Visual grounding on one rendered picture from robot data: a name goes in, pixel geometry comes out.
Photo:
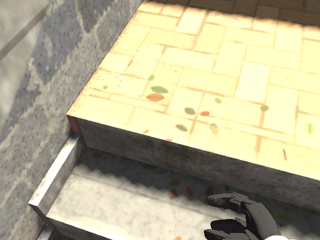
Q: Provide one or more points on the stairs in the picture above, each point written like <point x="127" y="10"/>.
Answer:
<point x="131" y="186"/>

